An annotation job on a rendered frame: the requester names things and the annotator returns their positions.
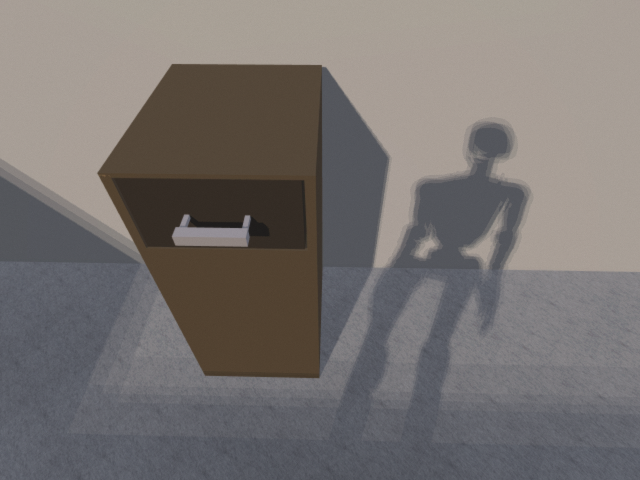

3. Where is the cabinet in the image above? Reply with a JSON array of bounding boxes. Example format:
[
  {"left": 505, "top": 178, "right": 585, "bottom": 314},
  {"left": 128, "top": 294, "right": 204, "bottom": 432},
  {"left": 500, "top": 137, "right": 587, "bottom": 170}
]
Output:
[{"left": 97, "top": 64, "right": 322, "bottom": 378}]

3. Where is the handle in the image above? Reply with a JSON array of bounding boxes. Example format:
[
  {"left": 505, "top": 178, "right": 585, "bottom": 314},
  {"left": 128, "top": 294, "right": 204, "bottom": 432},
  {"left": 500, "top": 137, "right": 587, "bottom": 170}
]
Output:
[{"left": 172, "top": 215, "right": 251, "bottom": 247}]

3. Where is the drawer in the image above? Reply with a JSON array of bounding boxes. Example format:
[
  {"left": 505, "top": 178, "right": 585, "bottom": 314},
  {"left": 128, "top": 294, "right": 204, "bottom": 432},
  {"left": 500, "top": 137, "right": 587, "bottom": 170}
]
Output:
[{"left": 114, "top": 178, "right": 307, "bottom": 249}]

